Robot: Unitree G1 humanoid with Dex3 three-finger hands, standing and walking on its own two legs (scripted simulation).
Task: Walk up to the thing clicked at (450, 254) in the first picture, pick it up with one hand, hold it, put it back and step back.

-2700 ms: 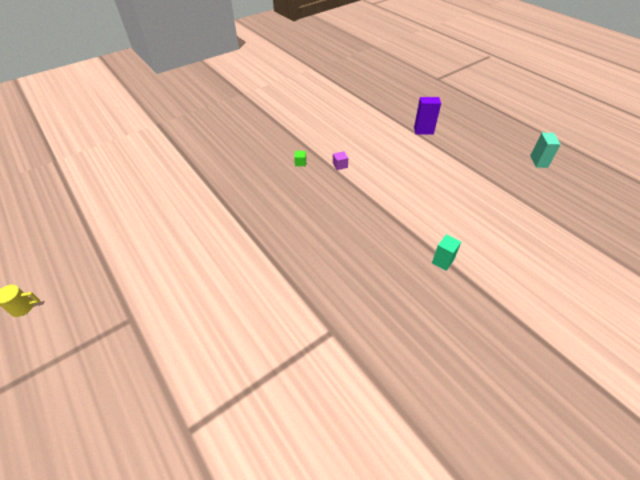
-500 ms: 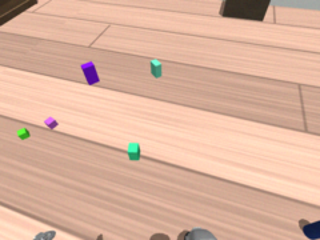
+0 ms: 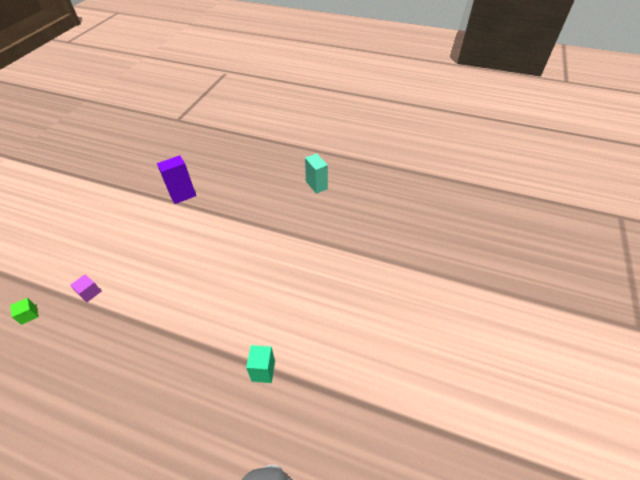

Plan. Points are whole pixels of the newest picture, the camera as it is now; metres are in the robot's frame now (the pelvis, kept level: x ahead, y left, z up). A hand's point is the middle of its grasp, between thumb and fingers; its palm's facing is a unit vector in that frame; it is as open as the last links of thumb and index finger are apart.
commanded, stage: walk up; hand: left
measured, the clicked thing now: (261, 364) +0.53 +0.24 -0.70
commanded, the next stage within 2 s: none
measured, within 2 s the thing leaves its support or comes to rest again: neither
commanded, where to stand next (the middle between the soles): +0.20 +0.03 m, yaw +0 degrees
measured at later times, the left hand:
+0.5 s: hand (161, 438) +0.19 +0.26 -0.13, palm faces -0.03 -0.89 -0.45, open 7.4 cm
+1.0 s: hand (134, 460) +0.17 +0.30 -0.15, palm faces +0.05 -0.93 -0.37, open 7.4 cm
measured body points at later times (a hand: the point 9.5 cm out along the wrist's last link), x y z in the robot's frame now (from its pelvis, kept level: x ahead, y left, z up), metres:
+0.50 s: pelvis +0.10 -0.01 -0.01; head +0.14 -0.05 +0.44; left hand +0.19 +0.30 -0.10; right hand +0.17 -0.32 -0.15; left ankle +0.10 +0.12 -0.69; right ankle +0.20 -0.12 -0.72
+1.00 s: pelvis +0.11 +0.02 +0.00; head +0.13 +0.03 +0.45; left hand +0.16 +0.34 -0.13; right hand +0.18 -0.29 -0.12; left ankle +0.11 +0.15 -0.72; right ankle +0.15 -0.11 -0.73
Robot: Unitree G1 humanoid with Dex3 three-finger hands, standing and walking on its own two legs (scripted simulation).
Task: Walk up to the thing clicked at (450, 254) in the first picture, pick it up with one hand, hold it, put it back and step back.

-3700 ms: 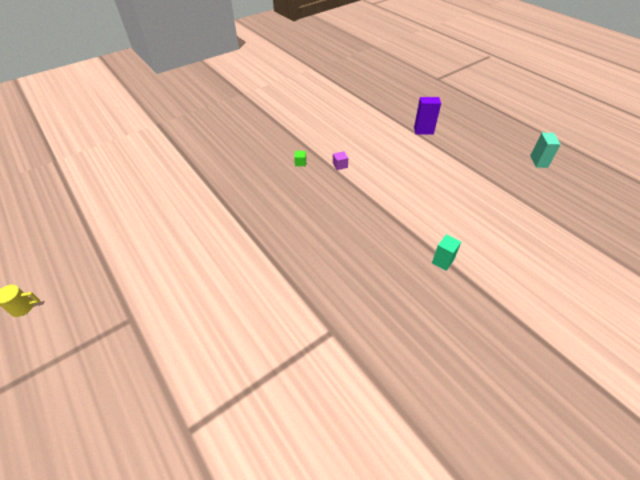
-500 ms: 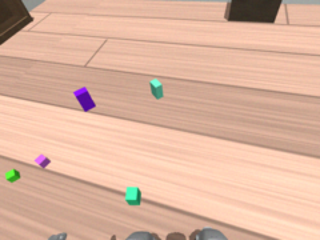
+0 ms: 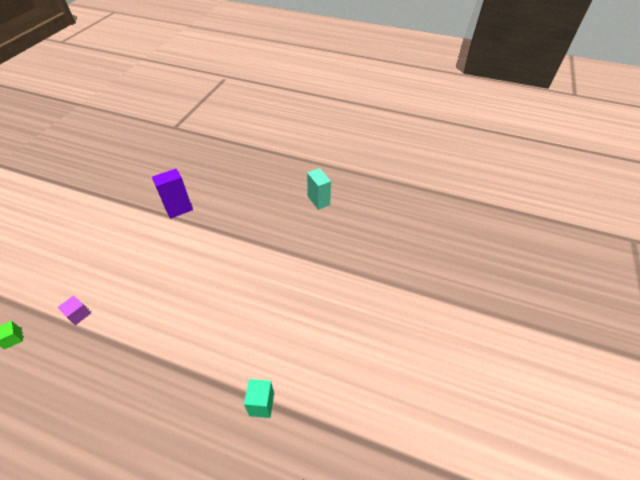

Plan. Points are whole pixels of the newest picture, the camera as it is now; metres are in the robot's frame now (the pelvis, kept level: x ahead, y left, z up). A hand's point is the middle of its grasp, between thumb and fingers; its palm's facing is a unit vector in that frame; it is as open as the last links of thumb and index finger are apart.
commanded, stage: walk up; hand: left
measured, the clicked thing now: (259, 398) +0.43 +0.20 -0.70
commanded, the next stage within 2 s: stand in 1.24 s
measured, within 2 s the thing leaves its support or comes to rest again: neither
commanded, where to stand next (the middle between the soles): +0.09 +0.00 m, yaw -2 degrees
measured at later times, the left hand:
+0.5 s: hand out of the picture +0.10 +0.25 -0.13, palm faces +0.00 -0.94 -0.35, open 7.4 cm
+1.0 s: hand out of the picture +0.12 +0.25 -0.13, palm faces -0.03 -0.94 -0.34, open 7.4 cm
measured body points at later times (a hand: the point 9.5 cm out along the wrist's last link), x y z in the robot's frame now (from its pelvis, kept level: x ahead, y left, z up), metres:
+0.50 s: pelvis +0.02 +0.00 +0.02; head +0.02 -0.01 +0.47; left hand +0.10 +0.30 -0.11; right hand +0.12 -0.30 -0.11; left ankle +0.01 +0.12 -0.72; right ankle +0.03 -0.13 -0.72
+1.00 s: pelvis +0.02 +0.00 +0.02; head +0.03 +0.00 +0.47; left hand +0.12 +0.30 -0.11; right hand +0.09 -0.30 -0.12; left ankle +0.01 +0.12 -0.72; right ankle +0.03 -0.13 -0.72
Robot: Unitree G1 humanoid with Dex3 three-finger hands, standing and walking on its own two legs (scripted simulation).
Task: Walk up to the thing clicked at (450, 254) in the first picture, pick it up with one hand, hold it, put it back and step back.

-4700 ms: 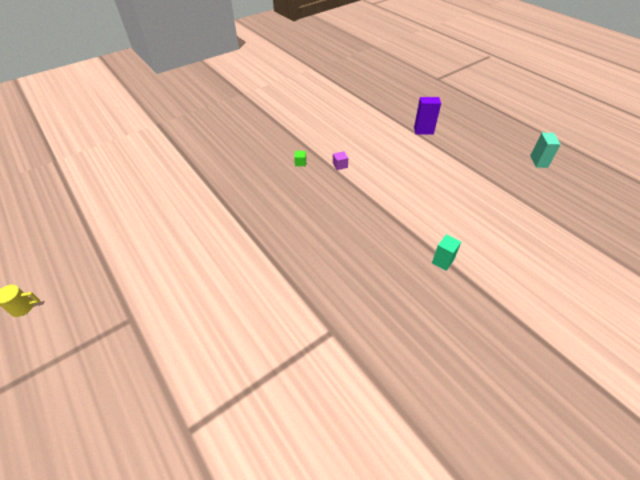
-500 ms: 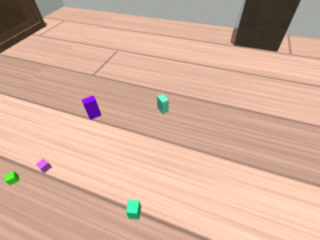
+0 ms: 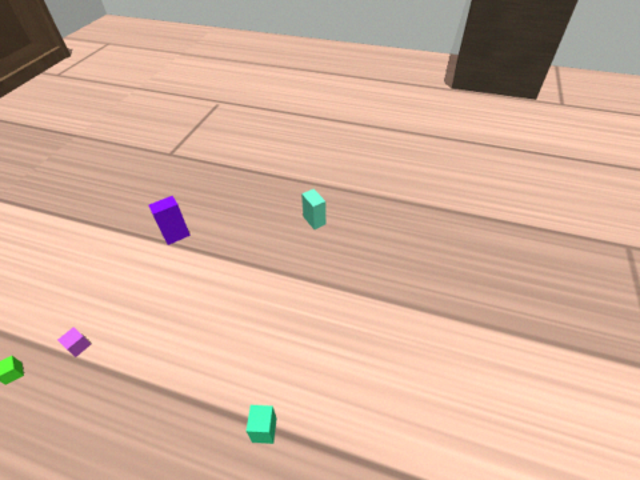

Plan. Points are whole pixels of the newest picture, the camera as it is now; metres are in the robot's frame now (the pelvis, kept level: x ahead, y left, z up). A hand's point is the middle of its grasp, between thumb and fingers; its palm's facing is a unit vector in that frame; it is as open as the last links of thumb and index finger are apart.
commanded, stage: walk up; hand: left
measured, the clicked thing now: (262, 424) +0.40 +0.21 -0.72
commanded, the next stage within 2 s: stand in 0.24 s
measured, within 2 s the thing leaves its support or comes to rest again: neither
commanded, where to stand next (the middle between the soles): +0.07 +0.00 m, yaw -1 degrees
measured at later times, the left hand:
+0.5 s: hand out of the picture +0.08 +0.25 -0.15, palm faces -0.01 -0.94 -0.34, open 7.4 cm
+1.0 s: hand out of the picture +0.05 +0.25 -0.15, palm faces +0.00 -0.94 -0.34, open 7.4 cm
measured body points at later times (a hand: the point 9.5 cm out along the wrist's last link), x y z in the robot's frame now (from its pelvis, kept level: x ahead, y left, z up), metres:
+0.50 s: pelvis +0.00 +0.00 +0.00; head +0.01 +0.00 +0.45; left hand +0.08 +0.30 -0.13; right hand +0.08 -0.30 -0.13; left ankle -0.02 +0.12 -0.75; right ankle +0.01 -0.14 -0.75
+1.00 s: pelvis -0.01 -0.01 +0.00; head -0.01 -0.01 +0.45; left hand +0.05 +0.29 -0.13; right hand +0.06 -0.31 -0.13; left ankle -0.02 +0.12 -0.75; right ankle +0.01 -0.14 -0.75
